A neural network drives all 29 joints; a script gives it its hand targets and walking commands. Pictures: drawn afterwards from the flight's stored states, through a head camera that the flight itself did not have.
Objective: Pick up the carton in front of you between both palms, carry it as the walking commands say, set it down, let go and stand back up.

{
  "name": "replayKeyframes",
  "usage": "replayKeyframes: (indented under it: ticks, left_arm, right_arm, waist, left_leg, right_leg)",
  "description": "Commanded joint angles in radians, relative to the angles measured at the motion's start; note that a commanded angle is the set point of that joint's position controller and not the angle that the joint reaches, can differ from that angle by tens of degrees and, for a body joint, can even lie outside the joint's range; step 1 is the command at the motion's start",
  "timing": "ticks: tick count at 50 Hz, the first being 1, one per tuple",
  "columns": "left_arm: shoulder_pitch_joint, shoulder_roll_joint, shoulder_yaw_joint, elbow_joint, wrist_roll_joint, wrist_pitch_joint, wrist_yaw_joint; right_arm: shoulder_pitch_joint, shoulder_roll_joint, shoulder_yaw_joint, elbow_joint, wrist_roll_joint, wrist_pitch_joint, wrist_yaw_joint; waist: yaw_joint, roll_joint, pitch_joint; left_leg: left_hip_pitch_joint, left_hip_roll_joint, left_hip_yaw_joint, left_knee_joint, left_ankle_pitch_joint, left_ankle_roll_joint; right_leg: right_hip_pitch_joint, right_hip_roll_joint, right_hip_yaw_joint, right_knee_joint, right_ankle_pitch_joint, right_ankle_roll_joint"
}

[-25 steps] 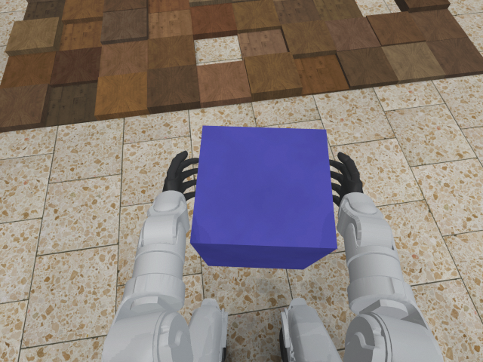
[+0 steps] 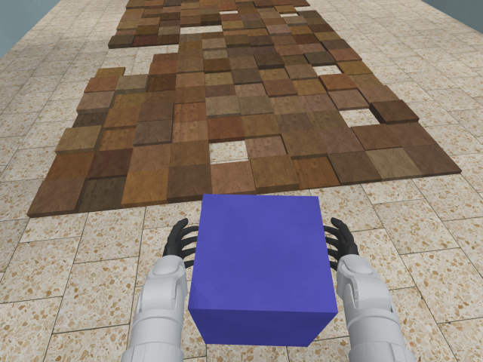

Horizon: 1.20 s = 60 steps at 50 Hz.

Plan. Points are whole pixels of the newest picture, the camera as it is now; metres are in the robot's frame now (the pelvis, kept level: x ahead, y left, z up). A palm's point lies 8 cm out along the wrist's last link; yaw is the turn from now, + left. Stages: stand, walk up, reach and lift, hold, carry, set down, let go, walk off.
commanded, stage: reach and lift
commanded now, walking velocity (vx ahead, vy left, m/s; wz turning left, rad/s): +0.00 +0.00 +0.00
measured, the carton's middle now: (258, 274) +0.31 +0.00 -0.07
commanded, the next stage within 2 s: hold in 1.08 s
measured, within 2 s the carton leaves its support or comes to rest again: neither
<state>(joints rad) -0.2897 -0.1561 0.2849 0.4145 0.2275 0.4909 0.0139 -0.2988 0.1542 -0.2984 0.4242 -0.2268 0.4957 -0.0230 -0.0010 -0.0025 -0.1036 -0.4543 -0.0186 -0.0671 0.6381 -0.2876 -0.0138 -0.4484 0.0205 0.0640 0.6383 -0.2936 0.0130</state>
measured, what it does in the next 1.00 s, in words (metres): stands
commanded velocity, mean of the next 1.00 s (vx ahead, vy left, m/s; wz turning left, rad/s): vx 0.00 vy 0.00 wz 0.00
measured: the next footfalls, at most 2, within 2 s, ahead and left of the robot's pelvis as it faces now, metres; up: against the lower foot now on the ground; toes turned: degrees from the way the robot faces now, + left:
none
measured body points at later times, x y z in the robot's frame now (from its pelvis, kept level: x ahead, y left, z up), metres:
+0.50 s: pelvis -0.01 +0.00 +0.01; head -0.02 +0.00 +0.46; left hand +0.30 +0.15 +0.03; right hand +0.31 -0.15 +0.03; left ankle +0.02 +0.13 -0.72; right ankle +0.02 -0.13 -0.72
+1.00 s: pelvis +0.01 +0.00 +0.02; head -0.02 +0.00 +0.47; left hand +0.31 +0.15 +0.04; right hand +0.31 -0.15 +0.04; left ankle +0.02 +0.13 -0.72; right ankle +0.02 -0.13 -0.72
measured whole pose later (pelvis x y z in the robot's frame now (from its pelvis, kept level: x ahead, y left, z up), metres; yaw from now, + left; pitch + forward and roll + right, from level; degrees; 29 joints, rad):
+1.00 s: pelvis +0.01 +0.00 +0.02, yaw +0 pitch -5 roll +0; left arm -0.25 -0.15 0.22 0.27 0.28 0.68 -0.01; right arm -0.25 0.15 -0.22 0.28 -0.28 0.68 0.00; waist 0.00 0.00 0.03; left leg -0.08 -0.01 -0.07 0.38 -0.20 -0.01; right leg -0.08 0.01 0.07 0.38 -0.20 0.01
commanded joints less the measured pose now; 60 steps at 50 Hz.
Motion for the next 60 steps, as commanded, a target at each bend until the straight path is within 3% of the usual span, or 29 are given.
replayKeyframes:
  ticks: [1, 7, 12, 20, 40, 53, 60]
  left_arm:
    - [-0.492, -0.997, -0.626, -0.034, -0.190, 0.026, -0.247]
    - [-0.479, -0.966, -0.558, -0.018, -0.159, 0.091, -0.260]
    - [-0.570, -0.970, -0.502, 0.008, -0.135, 0.093, -0.276]
    - [-0.631, -0.983, -0.529, -0.023, -0.147, 0.088, -0.279]
    - [-0.443, -0.945, -0.579, -0.155, -0.175, 0.132, -0.257]
    - [-0.427, -0.926, -0.600, -0.214, -0.190, 0.160, -0.253]
    - [-0.383, -0.913, -0.668, -0.320, -0.232, 0.212, -0.241]
  right_arm:
    - [-0.489, 1.004, 0.636, -0.029, 0.194, 0.023, 0.257]
    - [-0.472, 0.972, 0.560, -0.015, 0.158, 0.088, 0.269]
    - [-0.566, 0.974, 0.509, 0.012, 0.138, 0.089, 0.286]
    - [-0.630, 0.988, 0.543, -0.022, 0.152, 0.083, 0.290]
    - [-0.445, 0.942, 0.591, -0.156, 0.181, 0.126, 0.268]
    - [-0.424, 0.930, 0.611, -0.214, 0.195, 0.155, 0.260]
    - [-0.377, 0.912, 0.678, -0.323, 0.234, 0.208, 0.247]
  waist:
    - [0.000, 0.002, -0.302]
    - [-0.005, 0.000, -0.110]
    - [0.001, 0.005, -0.076]
    - [0.003, 0.002, -0.162]
    - [0.004, 0.004, -0.167]
    - [0.004, 0.002, -0.139]
    - [-0.001, 0.001, -0.165]
  left_leg:
    - [0.279, -0.082, -0.015, -0.138, 0.298, 0.010]
    - [0.304, -0.074, -0.006, -0.227, 0.145, 0.015]
    - [0.296, -0.068, 0.002, -0.238, 0.047, 0.023]
    - [0.343, -0.069, 0.004, -0.234, 0.087, 0.020]
    - [0.446, -0.079, -0.004, -0.282, 0.327, 0.003]
    - [0.457, -0.082, -0.008, -0.295, 0.319, 0.005]
    - [0.496, -0.080, -0.016, -0.313, 0.379, 0.004]
  right_leg:
    - [0.247, 0.080, 0.013, -0.147, 0.299, -0.004]
    - [0.266, 0.070, 0.006, -0.239, 0.142, -0.018]
    - [0.265, 0.063, -0.002, -0.249, 0.044, -0.025]
    - [0.310, 0.067, -0.004, -0.243, 0.083, -0.019]
    - [0.413, 0.079, 0.006, -0.288, 0.321, -0.004]
    - [0.427, 0.079, 0.011, -0.302, 0.317, -0.004]
    - [0.475, 0.077, 0.016, -0.320, 0.382, 0.000]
